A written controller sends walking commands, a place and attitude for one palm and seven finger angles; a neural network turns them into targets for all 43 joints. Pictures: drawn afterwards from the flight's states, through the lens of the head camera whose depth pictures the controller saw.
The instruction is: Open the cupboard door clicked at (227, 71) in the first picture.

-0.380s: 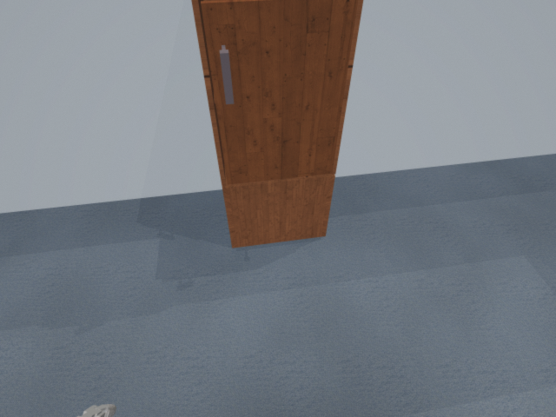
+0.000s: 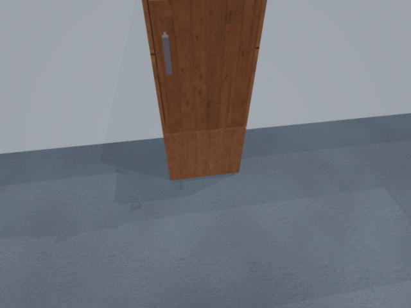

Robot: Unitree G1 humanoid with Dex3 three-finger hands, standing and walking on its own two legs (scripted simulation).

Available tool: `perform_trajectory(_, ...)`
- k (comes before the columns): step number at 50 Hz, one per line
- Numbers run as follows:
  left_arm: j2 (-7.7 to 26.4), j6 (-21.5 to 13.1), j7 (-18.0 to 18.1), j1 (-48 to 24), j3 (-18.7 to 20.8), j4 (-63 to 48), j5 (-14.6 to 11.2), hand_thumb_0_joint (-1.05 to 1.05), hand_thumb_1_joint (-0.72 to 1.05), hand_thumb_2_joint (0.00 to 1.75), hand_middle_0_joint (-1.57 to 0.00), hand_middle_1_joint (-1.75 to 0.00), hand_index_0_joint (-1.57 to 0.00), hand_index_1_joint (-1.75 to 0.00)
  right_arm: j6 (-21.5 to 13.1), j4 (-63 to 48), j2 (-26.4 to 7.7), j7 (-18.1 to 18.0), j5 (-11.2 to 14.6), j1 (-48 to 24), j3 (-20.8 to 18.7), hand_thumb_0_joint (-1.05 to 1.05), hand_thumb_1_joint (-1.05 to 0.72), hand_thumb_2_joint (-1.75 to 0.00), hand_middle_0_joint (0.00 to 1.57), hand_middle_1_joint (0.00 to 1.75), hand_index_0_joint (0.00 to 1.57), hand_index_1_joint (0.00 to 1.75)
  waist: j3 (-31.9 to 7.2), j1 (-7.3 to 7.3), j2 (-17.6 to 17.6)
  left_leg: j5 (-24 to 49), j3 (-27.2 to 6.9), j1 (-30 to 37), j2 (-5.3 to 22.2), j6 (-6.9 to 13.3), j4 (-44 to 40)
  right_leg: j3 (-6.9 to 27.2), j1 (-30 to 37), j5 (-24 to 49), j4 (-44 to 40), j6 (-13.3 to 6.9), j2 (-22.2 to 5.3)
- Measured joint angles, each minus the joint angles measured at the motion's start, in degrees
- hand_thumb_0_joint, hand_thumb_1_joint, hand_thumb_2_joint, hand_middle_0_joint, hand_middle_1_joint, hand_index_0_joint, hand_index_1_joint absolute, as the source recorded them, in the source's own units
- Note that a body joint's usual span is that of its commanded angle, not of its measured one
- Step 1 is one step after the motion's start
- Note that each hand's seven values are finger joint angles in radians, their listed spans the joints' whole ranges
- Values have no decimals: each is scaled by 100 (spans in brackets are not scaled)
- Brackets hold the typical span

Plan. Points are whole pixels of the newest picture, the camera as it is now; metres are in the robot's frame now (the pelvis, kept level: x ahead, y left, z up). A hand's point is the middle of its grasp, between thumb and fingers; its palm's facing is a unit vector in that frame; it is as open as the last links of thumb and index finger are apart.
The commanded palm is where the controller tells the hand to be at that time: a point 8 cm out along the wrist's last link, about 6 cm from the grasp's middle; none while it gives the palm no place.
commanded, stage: stand and wait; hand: left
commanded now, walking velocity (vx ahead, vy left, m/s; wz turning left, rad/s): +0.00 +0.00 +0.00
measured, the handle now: (166, 53) +0.95 +0.20 +0.06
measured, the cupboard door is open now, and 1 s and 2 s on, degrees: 0 0 0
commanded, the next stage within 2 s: look at it before walking up in 0.44 s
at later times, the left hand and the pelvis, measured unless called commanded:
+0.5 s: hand out of the picture +0.08 +0.25 -0.15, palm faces -0.03 -0.94 -0.34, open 7.4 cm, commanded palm none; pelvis +0.00 +0.00 +0.00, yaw +0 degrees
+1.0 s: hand out of the picture +0.07 +0.25 -0.15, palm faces -0.04 -0.94 -0.34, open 7.4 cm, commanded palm none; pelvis +0.01 +0.00 +0.00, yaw +0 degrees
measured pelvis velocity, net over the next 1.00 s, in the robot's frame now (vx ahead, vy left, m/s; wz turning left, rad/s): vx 0.01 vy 0.00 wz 0.00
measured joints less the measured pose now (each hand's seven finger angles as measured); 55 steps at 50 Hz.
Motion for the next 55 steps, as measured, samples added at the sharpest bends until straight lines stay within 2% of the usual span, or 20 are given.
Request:
perform_trajectory(13, 74, -19, 13, 49, 44, 264, -12, 0, 90, 90, -20, -30, -20, -30, 6, 331, -61, -10, 20, 143, -25, 0, -90, -90, 20, 30, 20, 30, 55, -21, -3, 76, 5, 43, 27, -7, -127, 5, 63, 111, -182, -3, 26)
perform_trajectory(55, 72, -49, 14, -79, 45, 328, 0, 0, 90, 90, -20, -30, -20, -30, -32, 393, -73, -14, 38, -85, 5, 0, -90, -90, 20, 30, 20, 30, 67, 2, 17, 139, 15, 238, 29, -10, -409, 15, 243, 166, -440, 3, 26)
